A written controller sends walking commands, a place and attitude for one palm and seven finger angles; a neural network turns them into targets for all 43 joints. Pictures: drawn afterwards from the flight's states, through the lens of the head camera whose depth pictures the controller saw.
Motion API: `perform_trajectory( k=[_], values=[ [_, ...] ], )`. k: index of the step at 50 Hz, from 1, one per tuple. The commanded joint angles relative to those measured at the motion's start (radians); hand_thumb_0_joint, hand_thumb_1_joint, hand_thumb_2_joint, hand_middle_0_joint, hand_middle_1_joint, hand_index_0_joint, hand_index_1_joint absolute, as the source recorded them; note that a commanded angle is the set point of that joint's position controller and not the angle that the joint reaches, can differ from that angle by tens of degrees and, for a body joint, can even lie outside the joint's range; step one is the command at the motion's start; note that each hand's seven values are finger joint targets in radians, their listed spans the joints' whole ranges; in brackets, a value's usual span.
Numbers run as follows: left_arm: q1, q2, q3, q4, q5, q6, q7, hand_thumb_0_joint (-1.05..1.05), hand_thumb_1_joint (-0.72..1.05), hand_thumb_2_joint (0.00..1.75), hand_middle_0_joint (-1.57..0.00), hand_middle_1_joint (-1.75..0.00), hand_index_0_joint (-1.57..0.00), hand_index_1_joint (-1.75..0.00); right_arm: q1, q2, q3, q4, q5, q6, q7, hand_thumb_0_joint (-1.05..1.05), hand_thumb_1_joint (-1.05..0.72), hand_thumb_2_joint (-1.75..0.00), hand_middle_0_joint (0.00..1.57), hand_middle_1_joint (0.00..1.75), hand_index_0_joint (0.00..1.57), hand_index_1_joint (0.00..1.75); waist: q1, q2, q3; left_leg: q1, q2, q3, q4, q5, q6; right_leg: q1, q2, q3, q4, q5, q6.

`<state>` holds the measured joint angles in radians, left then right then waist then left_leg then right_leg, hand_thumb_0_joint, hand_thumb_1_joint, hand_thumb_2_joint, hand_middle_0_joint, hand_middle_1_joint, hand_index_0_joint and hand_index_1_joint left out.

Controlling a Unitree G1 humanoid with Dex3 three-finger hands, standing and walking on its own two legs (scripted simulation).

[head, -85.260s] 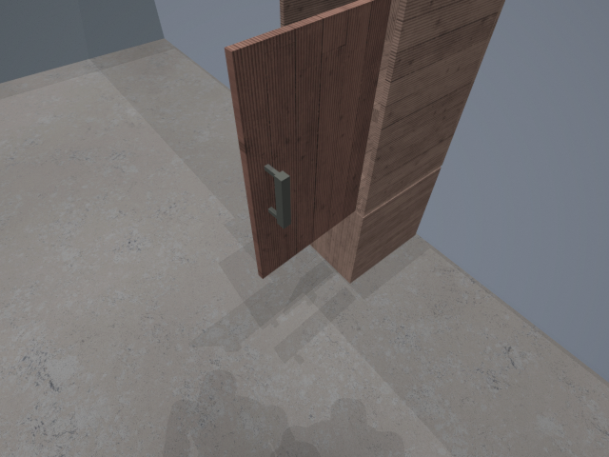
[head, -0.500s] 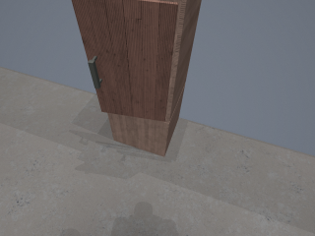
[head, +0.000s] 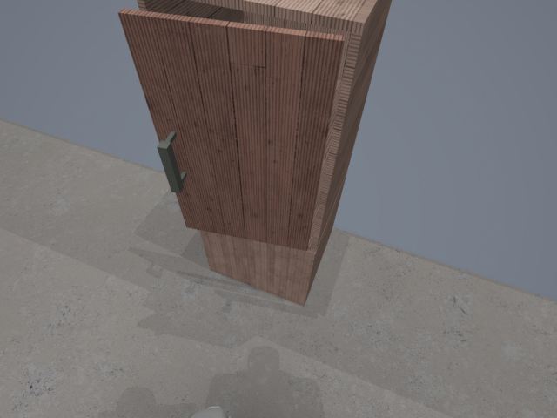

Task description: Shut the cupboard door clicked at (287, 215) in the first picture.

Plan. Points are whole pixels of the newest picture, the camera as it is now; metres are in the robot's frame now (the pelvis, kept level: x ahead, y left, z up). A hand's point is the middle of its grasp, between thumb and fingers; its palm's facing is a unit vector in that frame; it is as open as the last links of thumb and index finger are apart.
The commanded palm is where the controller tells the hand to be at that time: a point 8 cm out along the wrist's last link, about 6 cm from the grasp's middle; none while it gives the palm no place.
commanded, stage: take the last steps up to it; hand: left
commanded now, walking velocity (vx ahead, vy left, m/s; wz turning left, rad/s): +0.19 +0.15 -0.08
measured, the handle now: (174, 162) +0.62 +0.26 -0.05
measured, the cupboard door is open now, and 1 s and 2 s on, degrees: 10 10 10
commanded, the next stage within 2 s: come to a stop and stand still in 0.10 s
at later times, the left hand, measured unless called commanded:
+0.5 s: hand (160, 379) +0.21 +0.22 -0.18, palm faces +0.00 -0.97 -0.22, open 7.3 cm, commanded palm none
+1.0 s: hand (185, 364) +0.23 +0.18 -0.17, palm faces -0.05 -0.96 -0.26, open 7.4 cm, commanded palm none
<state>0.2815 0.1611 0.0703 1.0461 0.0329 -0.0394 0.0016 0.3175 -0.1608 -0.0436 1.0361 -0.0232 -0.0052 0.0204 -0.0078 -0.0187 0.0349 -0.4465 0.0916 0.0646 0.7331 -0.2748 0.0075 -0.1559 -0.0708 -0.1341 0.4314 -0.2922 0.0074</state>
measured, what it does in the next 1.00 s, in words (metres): walks ahead: left foot, then right foot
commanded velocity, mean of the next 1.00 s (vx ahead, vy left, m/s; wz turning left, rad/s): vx -0.09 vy -0.01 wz -0.02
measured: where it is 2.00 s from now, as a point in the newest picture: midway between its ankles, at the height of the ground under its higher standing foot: outside the picture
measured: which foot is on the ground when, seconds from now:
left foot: up 0.00-0.04, down 0.06-0.86, up 0.88-1.00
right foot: down 0.00-0.06, up 0.08-0.26, down 0.28-0.52, up 0.54-0.82, down 0.84-1.00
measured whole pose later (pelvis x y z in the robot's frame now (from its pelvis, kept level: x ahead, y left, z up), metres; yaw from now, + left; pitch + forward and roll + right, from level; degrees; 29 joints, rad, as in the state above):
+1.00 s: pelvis +0.16 -0.01 -0.01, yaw -3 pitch +0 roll +1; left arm 0.17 0.17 0.03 1.00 0.03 0.01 0.03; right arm 0.17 -0.21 -0.05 1.03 0.00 0.06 -0.03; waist -0.01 0.04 0.12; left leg -0.31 0.03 0.00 0.91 -0.55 -0.02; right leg -0.27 0.01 -0.05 0.55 -0.28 -0.05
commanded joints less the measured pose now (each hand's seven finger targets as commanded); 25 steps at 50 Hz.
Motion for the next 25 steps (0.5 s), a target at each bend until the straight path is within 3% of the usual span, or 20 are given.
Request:
perform_trajectory(
  k=[1, 2, 3, 4, 5, 6, 8, 10, 11, 12, 13, 14, 15, 16, 17, 19, 21, 23, 24, 25],
  values=[
    [0.048, 0.148, 0.036, -0.029, -0.005, -0.006, 0.006, 0.00, 0.90, 0.90, -0.20, -0.30, -0.20, -0.30, 0.115, -0.071, 0.000, -0.013, -0.003, -0.038, 0.001, 0.00, -0.90, -0.90, 0.20, 0.30, 0.20, 0.30, -0.024, 0.005, 0.007, 0.309, -0.056, 0.082, -0.263, 0.094, -0.005, -0.138, -0.143, 0.072, -0.011, 0.092, -0.104],
    [0.068, 0.117, 0.025, -0.036, -0.004, 0.002, 0.002, 0.00, 0.90, 0.90, -0.20, -0.30, -0.20, -0.30, 0.195, -0.141, -0.016, 0.006, -0.008, -0.044, -0.007, 0.00, -0.90, -0.90, 0.20, 0.30, 0.20, 0.30, -0.047, 0.142, -0.043, 0.445, 0.038, -0.033, -0.289, 0.149, 0.031, -0.227, -0.060, 0.015, 0.183, 0.029, -0.067],
    [0.058, 0.065, 0.015, -0.060, -0.010, 0.001, 0.001, 0.00, 0.90, 0.90, -0.20, -0.30, -0.20, -0.30, 0.265, -0.225, -0.035, 0.018, -0.020, -0.041, -0.024, 0.00, -0.90, -0.90, 0.20, 0.30, 0.20, 0.30, -0.076, 0.317, -0.078, 0.555, 0.218, -0.257, -0.351, 0.217, 0.130, -0.380, 0.044, -0.062, 0.409, -0.196, -0.035],
    [-0.011, 0.048, 0.002, -0.102, -0.008, -0.008, 0.000, 0.00, 0.90, 0.90, -0.20, -0.30, -0.20, -0.30, 0.301, -0.235, -0.038, 0.017, -0.020, -0.029, -0.035, 0.00, -0.90, -0.90, 0.20, 0.30, 0.20, 0.30, -0.101, 0.257, -0.047, 0.515, 0.294, -0.350, -0.411, 0.213, 0.212, -0.458, 0.061, -0.004, 0.595, -0.347, -0.047],
    [-0.059, 0.046, 0.000, -0.108, -0.005, -0.005, 0.002, 0.00, 0.90, 0.90, -0.20, -0.30, -0.20, -0.30, 0.272, -0.222, -0.027, 0.022, -0.019, -0.035, -0.041, 0.00, -0.90, -0.90, 0.20, 0.30, 0.20, 0.30, -0.099, 0.301, -0.046, 0.515, 0.294, -0.362, -0.421, 0.236, 0.230, -0.528, 0.023, 0.051, 0.711, -0.320, -0.056],
    [-0.077, 0.053, 0.003, -0.112, -0.011, -0.006, 0.001, 0.00, 0.90, 0.90, -0.20, -0.30, -0.20, -0.30, 0.204, -0.191, -0.019, -0.001, -0.014, -0.033, -0.045, 0.00, -0.90, -0.90, 0.20, 0.30, 0.20, 0.30, -0.078, 0.297, -0.035, 0.473, 0.286, -0.313, -0.416, 0.255, 0.233, -0.538, -0.011, 0.086, 0.735, -0.267, -0.057],
    [-0.052, 0.042, -0.003, -0.094, -0.015, 0.003, -0.004, 0.00, 0.90, 0.90, -0.20, -0.30, -0.20, -0.30, 0.061, -0.161, -0.005, -0.034, -0.014, -0.033, -0.047, 0.00, -0.90, -0.90, 0.20, 0.30, 0.20, 0.30, -0.018, 0.209, -0.019, 0.345, 0.242, -0.184, -0.415, 0.283, 0.195, -0.405, -0.036, 0.089, 0.568, -0.231, -0.045],
    [0.041, 0.019, -0.011, -0.058, -0.010, 0.011, -0.006, 0.00, 0.90, 0.90, -0.20, -0.30, -0.20, -0.30, -0.016, -0.159, -0.003, -0.047, -0.010, -0.025, -0.045, 0.00, -0.90, -0.90, 0.20, 0.30, 0.20, 0.30, 0.029, 0.150, -0.043, 0.234, 0.175, -0.076, -0.385, 0.210, 0.156, -0.185, 0.007, 0.032, 0.335, -0.156, -0.033],
    [0.105, 0.014, -0.011, -0.029, -0.007, 0.012, -0.004, 0.00, 0.90, 0.90, -0.20, -0.30, -0.20, -0.30, -0.054, -0.153, 0.000, -0.049, -0.003, -0.019, -0.046, 0.00, -0.90, -0.90, 0.20, 0.30, 0.20, 0.30, 0.062, 0.098, -0.031, 0.173, 0.137, -0.033, -0.335, 0.177, 0.123, -0.078, 0.032, 0.007, 0.203, -0.005, -0.019],
    [0.152, 0.045, -0.009, -0.008, -0.006, 0.006, 0.004, 0.00, 0.90, 0.90, -0.20, -0.30, -0.20, -0.30, -0.074, -0.129, 0.006, -0.047, 0.008, -0.019, -0.044, 0.00, -0.90, -0.90, 0.20, 0.30, 0.20, 0.30, 0.084, -0.003, -0.024, 0.133, 0.075, 0.011, -0.261, 0.158, 0.068, 0.004, 0.021, 0.055, 0.057, 0.142, -0.013],
    [0.169, 0.113, -0.007, -0.005, -0.002, -0.004, 0.016, 0.00, 0.90, 0.90, -0.20, -0.30, -0.20, -0.30, -0.074, -0.091, 0.015, -0.056, 0.020, -0.018, -0.041, 0.00, -0.90, -0.90, 0.20, 0.30, 0.20, 0.30, 0.076, -0.168, -0.013, 0.067, -0.007, 0.046, -0.189, -0.009, 0.006, 0.024, -0.119, 0.294, -0.073, 0.251, -0.051],
    [0.130, 0.182, -0.005, -0.008, -0.005, -0.004, 0.019, 0.00, 0.90, 0.90, -0.20, -0.30, -0.20, -0.30, -0.030, -0.085, 0.017, -0.051, 0.022, -0.008, -0.036, 0.00, -0.90, -0.90, 0.20, 0.30, 0.20, 0.30, 0.032, -0.210, -0.015, 0.109, -0.049, 0.052, -0.148, -0.152, -0.025, -0.025, -0.269, 0.412, -0.154, 0.316, -0.131],
    [0.078, 0.200, -0.009, -0.019, -0.007, 0.003, 0.018, 0.00, 0.90, 0.90, -0.20, -0.30, -0.20, -0.30, -0.012, -0.077, 0.013, -0.030, 0.020, 0.004, -0.035, 0.00, -0.90, -0.90, 0.20, 0.30, 0.20, 0.30, 0.011, -0.120, -0.016, 0.210, -0.053, 0.027, -0.123, -0.191, -0.026, -0.108, -0.275, 0.392, -0.145, 0.351, -0.168],
    [0.038, 0.174, -0.011, -0.012, -0.010, 0.002, 0.024, 0.00, 0.90, 0.90, -0.20, -0.30, -0.20, -0.30, -0.040, -0.059, 0.013, -0.016, 0.016, 0.015, -0.039, 0.00, -0.90, -0.90, 0.20, 0.30, 0.20, 0.30, 0.011, -0.227, 0.030, 0.188, -0.042, 0.016, -0.095, -0.168, -0.026, -0.114, -0.230, 0.351, -0.110, 0.568, -0.165],
    [0.034, 0.151, -0.016, 0.001, -0.009, 0.005, 0.033, 0.00, 0.90, 0.90, -0.20, -0.30, -0.20, -0.30, -0.019, -0.064, 0.010, -0.003, 0.018, 0.024, -0.043, 0.00, -0.90, -0.90, 0.20, 0.30, 0.20, 0.30, 0.002, -0.273, 0.027, 0.169, -0.029, 0.008, -0.084, -0.158, -0.028, -0.051, -0.216, 0.299, -0.055, 0.804, -0.164],
    [0.041, 0.160, -0.005, 0.003, -0.010, 0.016, 0.048, 0.00, 0.90, 0.90, -0.20, -0.30, -0.20, -0.30, -0.012, -0.078, 0.002, 0.009, 0.023, 0.029, -0.050, 0.00, -0.90, -0.90, 0.20, 0.30, 0.20, 0.30, 0.011, -0.196, -0.046, 0.126, -0.037, 0.002, -0.104, -0.131, -0.036, 0.112, -0.218, 0.250, 0.056, 1.142, -0.173],
    [0.041, 0.186, 0.014, -0.009, -0.013, 0.032, 0.055, 0.00, 0.90, 0.90, -0.20, -0.30, -0.20, -0.30, -0.038, -0.088, -0.006, 0.000, 0.022, 0.031, -0.052, 0.00, -0.90, -0.90, 0.20, 0.30, 0.20, 0.30, 0.028, -0.142, -0.092, 0.108, -0.046, 0.008, -0.157, -0.043, -0.042, 0.201, -0.221, 0.239, 0.118, 1.224, -0.178],
    [0.014, 0.186, 0.021, -0.025, -0.015, 0.046, 0.057, 0.00, 0.90, 0.90, -0.20, -0.30, -0.20, -0.30, -0.040, -0.096, -0.011, -0.002, 0.018, 0.035, -0.054, 0.00, -0.90, -0.90, 0.20, 0.30, 0.20, 0.30, 0.025, -0.056, -0.120, 0.205, -0.011, -0.004, -0.231, 0.261, -0.040, 0.145, -0.176, 0.185, 0.152, 1.067, -0.144],
    [-0.005, 0.175, 0.021, -0.041, -0.017, 0.051, 0.055, 0.00, 0.90, 0.90, -0.20, -0.30, -0.20, -0.30, -0.029, -0.116, -0.015, -0.005, 0.014, 0.035, -0.057, 0.00, -0.90, -0.90, 0.20, 0.30, 0.20, 0.30, 0.017, 0.007, -0.145, 0.315, 0.039, -0.016, -0.243, 0.577, -0.029, 0.064, -0.127, 0.137, 0.176, 0.908, -0.103],
    [-0.031, 0.151, 0.015, -0.062, -0.019, 0.054, 0.052, 0.00, 0.90, 0.90, -0.20, -0.30, -0.20, -0.30, -0.015, -0.147, -0.022, -0.008, 0.011, 0.036, -0.063, 0.00, -0.90, -0.90, 0.20, 0.30, 0.20, 0.30, 0.002, 0.129, -0.149, 0.423, 0.122, -0.061, -0.234, 0.935, -0.001, -0.042, -0.059, 0.083, 0.221, 0.671, -0.059]
  ],
)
